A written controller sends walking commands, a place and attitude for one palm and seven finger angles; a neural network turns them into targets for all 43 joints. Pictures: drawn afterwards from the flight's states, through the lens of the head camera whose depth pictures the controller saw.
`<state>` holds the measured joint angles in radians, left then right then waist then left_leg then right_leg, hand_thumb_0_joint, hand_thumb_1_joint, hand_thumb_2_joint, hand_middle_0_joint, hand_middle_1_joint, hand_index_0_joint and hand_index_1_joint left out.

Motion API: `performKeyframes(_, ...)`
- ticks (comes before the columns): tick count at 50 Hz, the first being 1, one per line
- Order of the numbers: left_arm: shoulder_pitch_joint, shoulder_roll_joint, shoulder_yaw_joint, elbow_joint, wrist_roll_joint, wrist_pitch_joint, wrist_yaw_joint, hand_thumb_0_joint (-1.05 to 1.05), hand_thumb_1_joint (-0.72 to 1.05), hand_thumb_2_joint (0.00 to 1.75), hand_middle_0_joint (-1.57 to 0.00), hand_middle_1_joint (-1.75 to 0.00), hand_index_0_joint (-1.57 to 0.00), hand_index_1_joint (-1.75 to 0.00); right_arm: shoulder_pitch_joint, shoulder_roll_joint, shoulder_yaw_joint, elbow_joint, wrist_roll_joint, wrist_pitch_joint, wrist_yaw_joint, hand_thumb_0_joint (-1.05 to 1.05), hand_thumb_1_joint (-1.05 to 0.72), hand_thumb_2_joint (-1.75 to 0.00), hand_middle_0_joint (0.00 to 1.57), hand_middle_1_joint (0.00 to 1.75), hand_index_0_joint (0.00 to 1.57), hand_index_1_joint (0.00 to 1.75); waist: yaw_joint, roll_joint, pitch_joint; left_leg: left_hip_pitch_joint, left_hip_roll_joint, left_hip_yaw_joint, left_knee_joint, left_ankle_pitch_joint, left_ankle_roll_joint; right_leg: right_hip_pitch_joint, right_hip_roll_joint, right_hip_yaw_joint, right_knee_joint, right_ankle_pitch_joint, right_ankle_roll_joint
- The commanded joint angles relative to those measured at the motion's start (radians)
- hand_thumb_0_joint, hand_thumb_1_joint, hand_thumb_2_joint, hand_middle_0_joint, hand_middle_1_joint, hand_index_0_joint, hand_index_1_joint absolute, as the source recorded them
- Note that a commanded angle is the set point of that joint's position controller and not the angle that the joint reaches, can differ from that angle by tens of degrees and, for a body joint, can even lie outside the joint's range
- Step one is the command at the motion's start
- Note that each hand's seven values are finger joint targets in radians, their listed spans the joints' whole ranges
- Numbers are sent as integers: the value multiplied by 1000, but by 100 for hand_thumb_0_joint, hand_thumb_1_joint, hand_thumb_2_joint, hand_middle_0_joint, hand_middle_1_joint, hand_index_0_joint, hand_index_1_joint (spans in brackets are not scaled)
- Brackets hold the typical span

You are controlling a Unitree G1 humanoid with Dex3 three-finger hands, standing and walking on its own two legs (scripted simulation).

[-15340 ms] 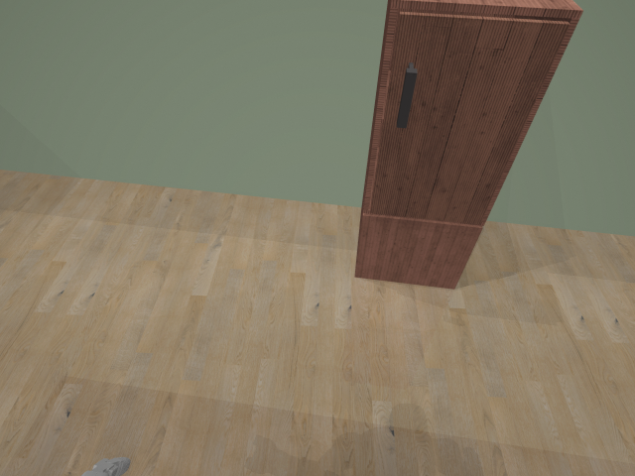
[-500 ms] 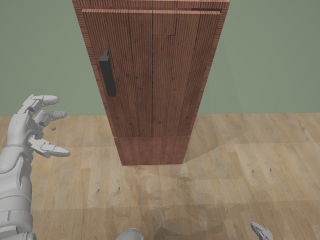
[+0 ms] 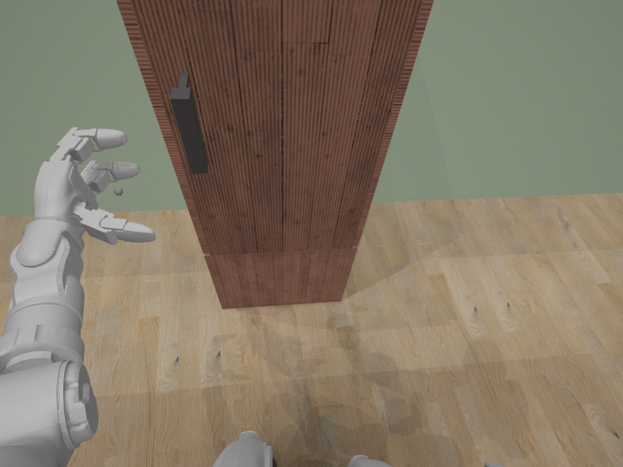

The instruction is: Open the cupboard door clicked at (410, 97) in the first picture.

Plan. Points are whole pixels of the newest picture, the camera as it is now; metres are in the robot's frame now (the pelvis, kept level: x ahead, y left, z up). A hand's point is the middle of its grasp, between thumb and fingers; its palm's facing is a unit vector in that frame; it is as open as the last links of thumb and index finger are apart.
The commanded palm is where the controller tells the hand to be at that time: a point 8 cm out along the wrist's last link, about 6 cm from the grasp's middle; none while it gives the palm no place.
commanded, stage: move the hooked fingers beside the handle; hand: left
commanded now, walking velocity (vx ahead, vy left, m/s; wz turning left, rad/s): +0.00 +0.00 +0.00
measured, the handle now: (192, 124) +0.57 +0.18 +0.08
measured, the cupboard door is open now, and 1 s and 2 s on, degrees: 0 0 0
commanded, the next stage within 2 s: slide the fingers in behind the handle in 1.30 s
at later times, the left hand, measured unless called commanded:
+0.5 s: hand (147, 154) +0.50 +0.22 +0.09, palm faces +0.08 -1.00 +0.00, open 13.9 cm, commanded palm +0.48 +0.27 +0.08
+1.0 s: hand (140, 158) +0.50 +0.23 +0.09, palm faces +0.10 -0.99 +0.00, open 13.9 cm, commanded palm +0.48 +0.27 +0.08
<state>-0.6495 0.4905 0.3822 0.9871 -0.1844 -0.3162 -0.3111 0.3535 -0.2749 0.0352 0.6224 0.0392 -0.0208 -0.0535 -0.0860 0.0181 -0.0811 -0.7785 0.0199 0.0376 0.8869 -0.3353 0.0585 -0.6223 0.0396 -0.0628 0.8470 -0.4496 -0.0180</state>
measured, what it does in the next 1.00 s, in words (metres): stands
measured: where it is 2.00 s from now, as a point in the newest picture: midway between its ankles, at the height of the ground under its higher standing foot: outside the picture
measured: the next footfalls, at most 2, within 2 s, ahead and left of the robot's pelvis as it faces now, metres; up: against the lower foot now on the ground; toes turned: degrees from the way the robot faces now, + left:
none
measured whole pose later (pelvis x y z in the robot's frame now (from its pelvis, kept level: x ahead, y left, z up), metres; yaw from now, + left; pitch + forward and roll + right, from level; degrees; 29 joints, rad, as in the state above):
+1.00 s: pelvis +0.01 -0.01 -0.01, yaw -1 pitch +17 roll -4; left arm -0.84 0.57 0.44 1.17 -0.11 -0.37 -0.26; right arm 0.39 -0.28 0.03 0.62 0.02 0.08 -0.03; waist -0.14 0.02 -0.10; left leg -0.90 0.05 0.02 0.97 -0.37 0.05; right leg -0.73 0.07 -0.07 0.90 -0.47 -0.03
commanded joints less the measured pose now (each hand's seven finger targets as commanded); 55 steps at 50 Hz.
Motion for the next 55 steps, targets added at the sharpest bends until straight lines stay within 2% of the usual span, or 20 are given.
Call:
performKeyframes(1, -463, 261, 40, -188, -13, -102, -1, 0, -50, 30, -30, -120, -30, -120, 90, -185, -74, -75, -9, -12, -9, 0, -90, -90, 20, 30, 20, 30, -20, 88, -372, 455, 17, -136, -91, 199, -24, -122, 21, 30, -109, 189, -10)
performKeyframes(2, -489, 237, 18, -180, -13, -106, -2, 0, -50, 30, -30, -120, -30, -120, 93, -182, -75, -67, -10, -10, -8, 0, -90, -90, 20, 30, 20, 30, -31, 93, -383, 463, 16, -135, -85, 202, -23, -129, 22, 30, -107, 191, -8)
performKeyframes(8, -532, 337, 85, -92, 7, -104, 11, 0, -50, 30, -30, -120, -30, -120, 131, -193, -73, -51, -16, 18, -7, 0, -90, -90, 20, 30, 20, 30, -30, 72, -396, 398, 14, -128, -60, 218, -16, -110, 24, 38, -90, 215, -7)
performKeyframes(12, -595, 319, 59, -103, 32, -118, 27, 0, -50, 30, -30, -120, -30, -120, 148, -188, -76, -46, -22, 30, 2, 0, -90, -90, 20, 30, 20, 30, -40, 157, -422, 455, 21, -141, -50, 256, -25, -169, 28, 30, -78, 213, -9)
performKeyframes(18, -619, 311, 56, -18, 32, -105, 32, 0, -50, 30, -30, -120, -30, -120, 177, -192, -75, -40, -25, 51, 7, 0, -90, -90, 20, 30, 20, 30, -67, 96, -409, 399, 19, -125, -28, 263, -14, -155, 35, 35, -77, 248, -2)
performKeyframes(20, -629, 372, 84, 24, 49, -91, 33, 0, -50, 30, -30, -120, -30, -120, 187, -201, -72, -39, -25, 60, 6, 0, -90, -90, 20, 30, 20, 30, -67, 97, -392, 360, 19, -122, -25, 249, -14, -158, 32, 40, -75, 243, -1)
performKeyframes(22, -663, 364, 68, 38, 59, -85, 36, 0, -50, 30, -30, -120, -30, -120, 194, -198, -71, -39, -26, 65, 7, 0, -90, -90, 20, 30, 20, 30, -78, 94, -382, 342, 18, -120, -18, 226, -11, -170, 32, 44, -77, 229, 3)
performKeyframes(25, -722, 430, 102, 37, 69, -100, 46, 0, -50, 30, -30, -120, -30, -120, 205, -202, -67, -41, -29, 68, 5, 0, -90, -90, 20, 30, 20, 30, -84, 119, -405, 331, 20, -119, -3, 231, -11, -172, 33, 50, -68, 232, 2)
performKeyframes(27, -689, 457, 126, 47, 71, -107, 43, 0, -50, 30, -30, -120, -30, -120, 209, -204, -66, -49, -31, 70, 6, 0, -90, -90, 20, 30, 20, 30, -71, 110, -427, 304, 16, -110, 5, 233, -10, -141, 33, 57, -63, 245, 3)
performKeyframes(32, -616, 410, 108, -22, 61, -119, 20, 0, -50, 30, -30, -120, -30, -120, 218, -195, -73, -62, -33, 83, 17, 0, -90, -90, 20, 30, 20, 30, -43, 173, -529, 411, 20, -110, 11, 343, -19, -129, 42, 43, -49, 317, -3)
performKeyframes(33, -616, 364, 80, -34, 48, -116, 11, 0, -50, 30, -30, -120, -30, -120, 219, -192, -74, -62, -34, 86, 18, 0, -90, -90, 20, 30, 20, 30, -56, 166, -527, 426, 21, -111, 13, 366, -16, -130, 46, 41, -50, 336, -4)
performKeyframes(36, -575, 379, 104, -47, 32, -93, 4, 0, -50, 30, -30, -120, -30, -120, 216, -197, -81, -65, -26, 98, 17, 0, -90, -90, 20, 30, 20, 30, -47, 125, -497, 396, 20, -103, 2, 349, -11, -108, 47, 40, -63, 346, 1)
performKeyframes(37, -576, 336, 72, -47, 28, -84, 1, 0, -50, 30, -30, -120, -30, -120, 209, -190, -80, -67, -23, 99, 20, 0, -90, -90, 20, 30, 20, 30, -56, 123, -470, 386, 16, -98, -1, 331, -9, -113, 47, 39, -70, 340, 3)
performKeyframes(40, -570, 379, 111, -47, 26, -84, 16, 0, -50, 30, -30, -120, -30, -120, 207, -193, -79, -65, -22, 103, 17, 0, -90, -90, 20, 30, 20, 30, -52, 90, -424, 349, 15, -96, -6, 313, -5, -100, 46, 41, -74, 340, 4)
performKeyframes(42, -597, 367, 94, -57, 36, -94, 28, 0, -50, 30, -30, -120, -30, -120, 201, -189, -77, -65, -21, 102, 16, 0, -90, -90, 20, 30, 20, 30, -63, 105, -400, 340, 13, -95, -8, 279, -4, -118, 43, 47, -78, 312, 5)
performKeyframes(44, -634, 355, 78, -76, 48, -117, 42, 0, -50, 30, -30, -120, -30, -120, 196, -185, -76, -56, -23, 97, 16, 0, -90, -90, 20, 30, 20, 30, -64, 157, -412, 388, 16, -108, -5, 292, -12, -156, 43, 43, -70, 292, -1)
performKeyframes(45, -666, 350, 70, -73, 50, -124, 48, 0, -50, 30, -30, -120, -30, -120, 194, -187, -76, -49, -25, 94, 16, 0, -90, -90, 20, 30, 20, 30, -82, 152, -400, 398, 20, -116, -5, 272, -12, -184, 43, 40, -74, 264, 0)
performKeyframes(48, -670, 372, 86, -37, 48, -132, 49, 0, -50, 30, -30, -120, -30, -120, 195, -193, -73, -44, -26, 89, 13, 0, -90, -90, 20, 30, 20, 30, -82, 130, -399, 376, 17, -120, -2, 248, -10, -170, 42, 45, -74, 246, -4)
performKeyframes(52, -703, 334, 27, 55, 59, -99, 28, 0, -50, 30, -30, -120, -30, -120, 188, -197, -66, -39, -23, 82, 9, 0, -90, -90, 20, 30, 20, 30, -109, 119, -360, 334, 18, -127, 0, 183, -10, -217, 36, 42, -76, 191, 2)
performKeyframes(55, -722, 341, 32, 42, 57, -101, 25, 0, -50, 30, -30, -120, -30, -120, 195, -200, -68, -39, -28, 78, 6, 0, -90, -90, 20, 30, 20, 30, -106, 141, -419, 377, 23, -138, 9, 219, -14, -235, 35, 39, -63, 202, -1)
